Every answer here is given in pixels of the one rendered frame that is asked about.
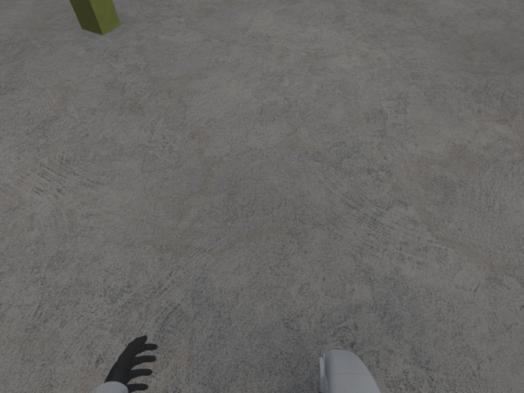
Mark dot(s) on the carton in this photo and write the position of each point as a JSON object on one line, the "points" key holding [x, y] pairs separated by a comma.
{"points": [[98, 16]]}

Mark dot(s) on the robot left hand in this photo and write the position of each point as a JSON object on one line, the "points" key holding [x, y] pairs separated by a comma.
{"points": [[121, 371]]}

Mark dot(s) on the right robot thigh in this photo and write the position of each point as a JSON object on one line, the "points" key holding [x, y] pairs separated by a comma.
{"points": [[342, 371]]}

